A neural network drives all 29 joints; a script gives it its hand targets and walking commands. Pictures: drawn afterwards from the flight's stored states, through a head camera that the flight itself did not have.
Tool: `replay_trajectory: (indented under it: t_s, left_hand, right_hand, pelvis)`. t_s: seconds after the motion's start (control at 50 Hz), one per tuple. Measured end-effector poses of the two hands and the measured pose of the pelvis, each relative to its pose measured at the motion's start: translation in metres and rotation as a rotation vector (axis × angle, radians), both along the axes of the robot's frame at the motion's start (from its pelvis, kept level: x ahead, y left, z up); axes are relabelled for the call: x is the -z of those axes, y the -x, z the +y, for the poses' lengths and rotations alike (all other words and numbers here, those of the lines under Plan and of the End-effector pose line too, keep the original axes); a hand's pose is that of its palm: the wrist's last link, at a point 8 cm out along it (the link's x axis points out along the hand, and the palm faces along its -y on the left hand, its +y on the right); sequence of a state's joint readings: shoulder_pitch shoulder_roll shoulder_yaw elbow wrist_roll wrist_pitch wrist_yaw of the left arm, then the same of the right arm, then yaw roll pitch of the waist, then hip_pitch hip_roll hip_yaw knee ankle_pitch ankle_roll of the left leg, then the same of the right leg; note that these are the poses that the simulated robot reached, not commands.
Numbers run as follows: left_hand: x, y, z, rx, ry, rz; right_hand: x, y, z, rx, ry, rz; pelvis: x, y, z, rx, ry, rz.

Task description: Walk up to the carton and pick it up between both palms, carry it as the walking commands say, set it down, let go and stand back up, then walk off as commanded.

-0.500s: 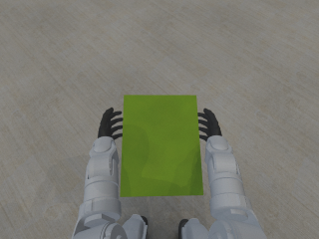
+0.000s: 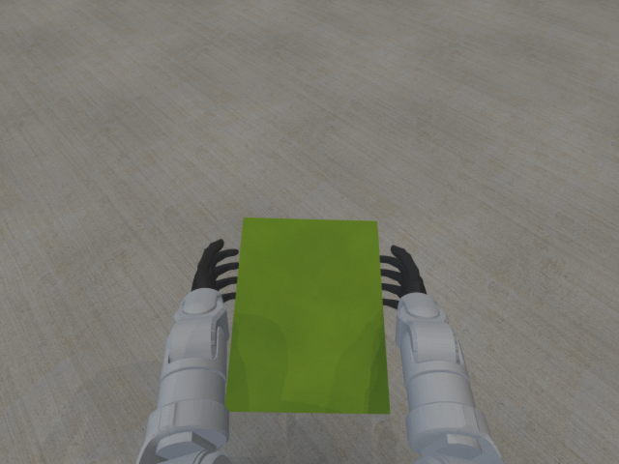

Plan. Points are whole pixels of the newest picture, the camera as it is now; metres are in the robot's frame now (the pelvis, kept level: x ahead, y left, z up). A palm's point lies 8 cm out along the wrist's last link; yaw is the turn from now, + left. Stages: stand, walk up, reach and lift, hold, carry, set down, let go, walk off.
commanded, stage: reach and lift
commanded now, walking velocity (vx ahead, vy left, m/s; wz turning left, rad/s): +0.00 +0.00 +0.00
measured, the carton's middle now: (307, 321) +0.34 +0.05 -0.07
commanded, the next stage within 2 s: none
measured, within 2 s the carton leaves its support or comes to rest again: neither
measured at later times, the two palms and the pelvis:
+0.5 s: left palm (198, 281) +0.31 +0.17 +0.08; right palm (425, 287) +0.33 -0.10 +0.07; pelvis +0.01 +0.00 +0.01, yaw +1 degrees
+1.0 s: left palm (217, 275) +0.32 +0.15 +0.07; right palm (442, 297) +0.32 -0.12 +0.06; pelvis +0.01 +0.01 +0.01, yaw +1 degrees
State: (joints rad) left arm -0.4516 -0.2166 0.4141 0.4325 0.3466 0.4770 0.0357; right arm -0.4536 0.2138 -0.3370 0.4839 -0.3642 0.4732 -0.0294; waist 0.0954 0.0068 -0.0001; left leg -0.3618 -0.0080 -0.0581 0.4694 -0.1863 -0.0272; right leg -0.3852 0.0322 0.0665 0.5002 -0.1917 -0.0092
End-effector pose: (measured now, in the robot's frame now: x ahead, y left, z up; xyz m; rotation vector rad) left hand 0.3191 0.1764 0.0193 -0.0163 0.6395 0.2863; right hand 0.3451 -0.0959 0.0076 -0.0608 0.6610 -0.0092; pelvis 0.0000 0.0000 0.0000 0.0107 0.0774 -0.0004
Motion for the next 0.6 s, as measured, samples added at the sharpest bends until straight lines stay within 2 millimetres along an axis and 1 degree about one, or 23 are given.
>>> replay_trajectory:
  t_s: [0.24,0.42,0.5,0.6]
  left_hand:
    - [-0.032,0.007,-0.002,0.004,-0.005,-0.015]
    - [-0.054,0.012,-0.003,0.000,-0.004,-0.023]
    - [-0.060,0.013,-0.005,0.005,0.001,-0.020]
    - [-0.061,0.012,-0.010,0.023,0.004,-0.010]
  right_hand:
    - [-0.034,0.007,-0.001,-0.014,0.024,-0.020]
    - [-0.055,0.013,-0.002,-0.009,0.024,-0.026]
    - [-0.061,0.015,-0.004,0.007,0.026,-0.020]
    - [-0.064,0.018,-0.009,0.031,0.033,-0.010]
  pelvis:
    - [-0.006,-0.006,-0.001,-0.002,0.004,-0.119]
    - [-0.008,-0.008,0.000,-0.007,0.003,-0.202]
    - [-0.008,-0.007,0.000,-0.010,0.003,-0.225]
    - [-0.008,-0.006,0.000,-0.010,0.004,-0.238]
